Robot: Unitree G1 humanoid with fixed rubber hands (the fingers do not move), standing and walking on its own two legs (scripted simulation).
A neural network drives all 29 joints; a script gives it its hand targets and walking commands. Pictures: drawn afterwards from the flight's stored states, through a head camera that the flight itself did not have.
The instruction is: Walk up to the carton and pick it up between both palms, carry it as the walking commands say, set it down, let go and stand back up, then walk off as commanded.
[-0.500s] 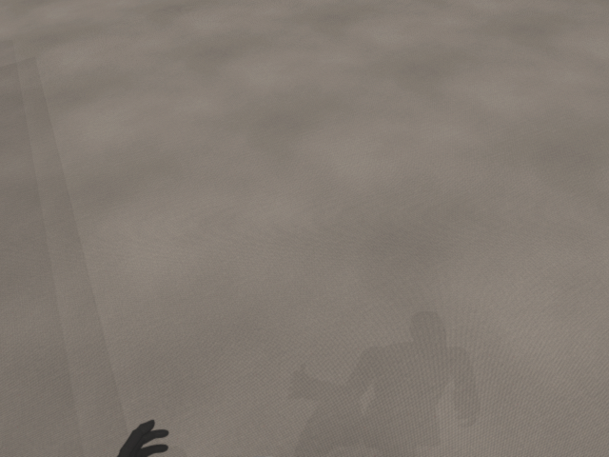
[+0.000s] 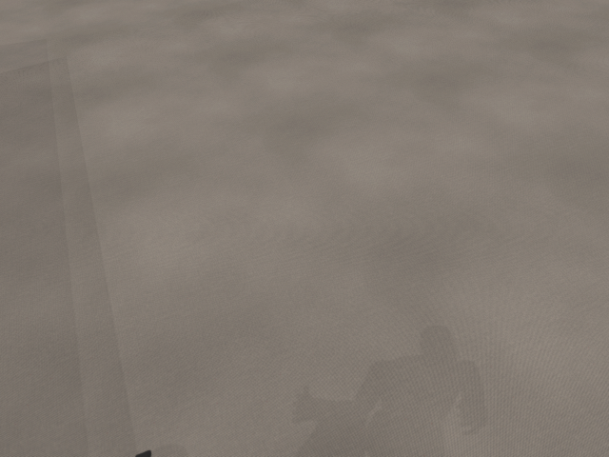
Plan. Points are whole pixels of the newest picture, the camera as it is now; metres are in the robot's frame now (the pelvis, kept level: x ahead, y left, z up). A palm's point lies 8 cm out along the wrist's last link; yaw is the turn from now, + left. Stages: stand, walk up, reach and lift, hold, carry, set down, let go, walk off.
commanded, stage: stand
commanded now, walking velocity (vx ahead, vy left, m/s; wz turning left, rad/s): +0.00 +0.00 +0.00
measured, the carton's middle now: out of the picture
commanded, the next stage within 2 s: walk off in 0.38 s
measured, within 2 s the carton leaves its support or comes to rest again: neither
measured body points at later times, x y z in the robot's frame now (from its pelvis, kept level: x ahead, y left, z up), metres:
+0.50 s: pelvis +0.00 +0.00 +0.00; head +0.02 -0.01 +0.45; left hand +0.10 +0.27 -0.12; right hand +0.07 -0.27 -0.14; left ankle +0.03 +0.17 -0.73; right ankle -0.04 -0.12 -0.73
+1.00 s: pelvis +0.09 +0.03 +0.01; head +0.13 +0.05 +0.45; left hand +0.18 +0.29 -0.14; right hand +0.08 -0.25 -0.12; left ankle +0.01 +0.17 -0.73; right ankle +0.04 -0.12 -0.67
